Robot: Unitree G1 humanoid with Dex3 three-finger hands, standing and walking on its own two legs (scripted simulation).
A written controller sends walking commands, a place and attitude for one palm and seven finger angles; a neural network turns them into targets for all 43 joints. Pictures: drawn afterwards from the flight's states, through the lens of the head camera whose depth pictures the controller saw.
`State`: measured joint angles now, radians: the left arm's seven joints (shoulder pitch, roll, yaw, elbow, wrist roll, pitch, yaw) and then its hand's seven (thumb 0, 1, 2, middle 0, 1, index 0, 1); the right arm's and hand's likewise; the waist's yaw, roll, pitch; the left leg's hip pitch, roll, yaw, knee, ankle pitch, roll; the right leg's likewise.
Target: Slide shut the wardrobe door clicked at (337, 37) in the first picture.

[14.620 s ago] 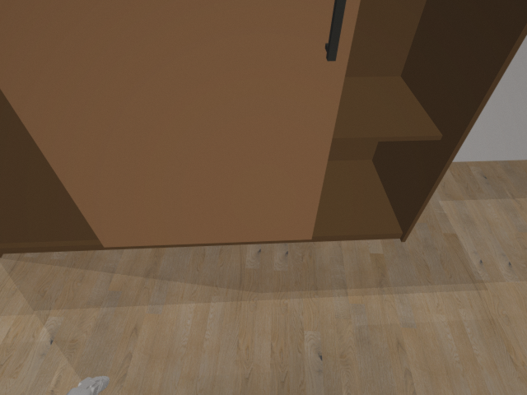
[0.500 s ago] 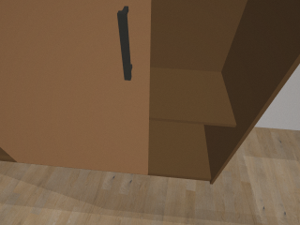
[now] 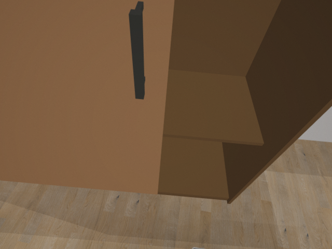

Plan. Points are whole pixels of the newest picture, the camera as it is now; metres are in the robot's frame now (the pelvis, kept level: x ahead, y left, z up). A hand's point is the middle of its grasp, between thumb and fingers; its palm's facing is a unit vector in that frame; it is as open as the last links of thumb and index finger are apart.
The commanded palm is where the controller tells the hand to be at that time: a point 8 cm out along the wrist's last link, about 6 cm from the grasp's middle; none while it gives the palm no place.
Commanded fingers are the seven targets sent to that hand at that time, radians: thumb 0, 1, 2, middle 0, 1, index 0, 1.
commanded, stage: come to a stop and stand still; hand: left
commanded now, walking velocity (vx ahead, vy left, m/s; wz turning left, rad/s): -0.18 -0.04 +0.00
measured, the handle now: (139, 55) +0.45 +0.09 +0.22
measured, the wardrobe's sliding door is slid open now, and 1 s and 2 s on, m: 0.43 0.43 0.43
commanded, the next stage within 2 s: look again from close up in 1.42 s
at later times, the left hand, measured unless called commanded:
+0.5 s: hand out of the picture +0.04 +0.17 -0.18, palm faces +0.05 -0.97 -0.24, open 7.3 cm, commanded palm none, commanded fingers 0.00 0.90 0.90 -0.20 -0.30 -0.20 -0.30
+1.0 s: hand out of the picture +0.00 +0.17 -0.16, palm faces +0.01 -0.96 -0.28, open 7.4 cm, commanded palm none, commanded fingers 0.00 0.90 0.90 -0.20 -0.30 -0.20 -0.30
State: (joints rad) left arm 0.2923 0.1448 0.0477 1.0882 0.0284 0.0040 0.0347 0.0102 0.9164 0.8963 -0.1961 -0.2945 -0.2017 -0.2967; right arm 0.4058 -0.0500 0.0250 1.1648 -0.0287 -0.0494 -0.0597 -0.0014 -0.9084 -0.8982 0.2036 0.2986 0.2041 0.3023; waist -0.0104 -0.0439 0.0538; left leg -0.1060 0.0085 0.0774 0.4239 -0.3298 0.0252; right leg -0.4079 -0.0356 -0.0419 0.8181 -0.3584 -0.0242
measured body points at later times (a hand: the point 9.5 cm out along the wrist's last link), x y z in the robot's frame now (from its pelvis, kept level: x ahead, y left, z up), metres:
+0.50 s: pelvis -0.01 -0.02 -0.02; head +0.00 -0.03 +0.43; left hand +0.04 +0.22 -0.16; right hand +0.05 -0.25 -0.17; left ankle -0.07 +0.10 -0.74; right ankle +0.06 -0.14 -0.74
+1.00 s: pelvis -0.02 -0.03 +0.00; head +0.00 -0.06 +0.44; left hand +0.00 +0.22 -0.14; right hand -0.06 -0.26 -0.18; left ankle -0.07 +0.10 -0.74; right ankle +0.06 -0.14 -0.74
